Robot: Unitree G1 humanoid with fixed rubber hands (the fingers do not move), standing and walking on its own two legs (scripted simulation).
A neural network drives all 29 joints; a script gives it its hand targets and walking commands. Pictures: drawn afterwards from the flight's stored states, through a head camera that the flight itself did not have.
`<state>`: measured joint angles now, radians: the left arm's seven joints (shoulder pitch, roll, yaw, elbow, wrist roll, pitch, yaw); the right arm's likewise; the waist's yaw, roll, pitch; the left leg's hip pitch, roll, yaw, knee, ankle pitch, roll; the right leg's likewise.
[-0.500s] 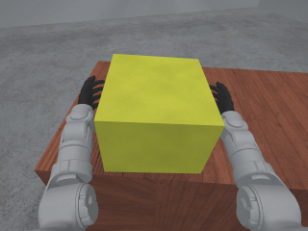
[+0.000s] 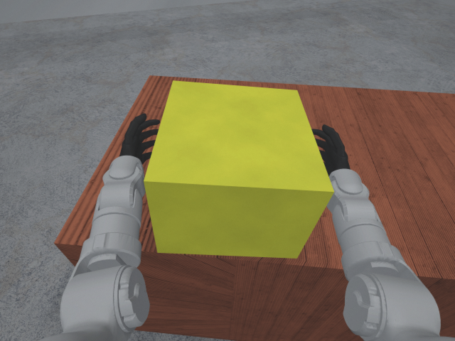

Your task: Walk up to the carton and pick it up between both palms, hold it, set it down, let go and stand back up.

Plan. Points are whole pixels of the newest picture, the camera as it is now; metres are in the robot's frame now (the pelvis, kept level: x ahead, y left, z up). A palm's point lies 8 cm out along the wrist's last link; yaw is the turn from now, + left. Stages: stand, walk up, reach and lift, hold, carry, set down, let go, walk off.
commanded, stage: set down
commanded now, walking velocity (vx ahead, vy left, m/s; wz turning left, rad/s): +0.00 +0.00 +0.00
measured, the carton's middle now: (232, 165) +0.45 +0.04 +0.07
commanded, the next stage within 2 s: none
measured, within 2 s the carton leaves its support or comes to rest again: rests again in 0.58 s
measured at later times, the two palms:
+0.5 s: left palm (137, 165) +0.41 +0.22 +0.10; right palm (331, 173) +0.42 -0.15 +0.09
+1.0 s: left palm (135, 171) +0.41 +0.22 +0.09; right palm (329, 175) +0.42 -0.15 +0.09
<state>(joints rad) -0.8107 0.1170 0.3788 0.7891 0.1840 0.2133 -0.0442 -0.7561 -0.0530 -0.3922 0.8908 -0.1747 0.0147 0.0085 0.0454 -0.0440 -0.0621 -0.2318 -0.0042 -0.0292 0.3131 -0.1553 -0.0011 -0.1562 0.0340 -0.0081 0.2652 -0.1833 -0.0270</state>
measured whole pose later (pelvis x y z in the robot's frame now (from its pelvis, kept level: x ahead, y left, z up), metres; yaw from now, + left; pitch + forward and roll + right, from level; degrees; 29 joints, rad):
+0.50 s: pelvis +0.00 +0.00 +0.00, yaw +0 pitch +8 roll +0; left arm -0.78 0.11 0.36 0.84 0.17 0.09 -0.03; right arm -0.74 -0.06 -0.40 0.92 -0.20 -0.08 0.01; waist 0.05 -0.03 -0.08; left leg -0.30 0.00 -0.01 0.32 -0.16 0.00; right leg -0.23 0.03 -0.02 0.27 -0.18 -0.03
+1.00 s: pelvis +0.00 +0.01 +0.00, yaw +0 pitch +8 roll +0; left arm -0.78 0.10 0.40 0.88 0.21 0.02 -0.04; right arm -0.75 -0.03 -0.48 0.93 -0.25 -0.12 0.04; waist 0.05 -0.05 -0.07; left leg -0.30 0.00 0.00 0.31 -0.14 0.01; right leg -0.23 0.02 -0.03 0.26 -0.17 -0.02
